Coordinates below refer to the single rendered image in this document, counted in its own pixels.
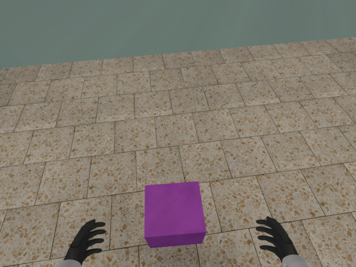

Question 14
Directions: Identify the robot right forearm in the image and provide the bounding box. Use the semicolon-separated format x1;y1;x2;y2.
282;255;311;267

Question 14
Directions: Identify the robot right hand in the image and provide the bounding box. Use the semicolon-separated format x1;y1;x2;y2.
256;216;299;263

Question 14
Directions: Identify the robot left hand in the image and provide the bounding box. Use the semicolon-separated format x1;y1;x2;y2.
64;219;106;265

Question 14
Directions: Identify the carton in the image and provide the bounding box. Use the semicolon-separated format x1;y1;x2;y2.
144;181;206;248

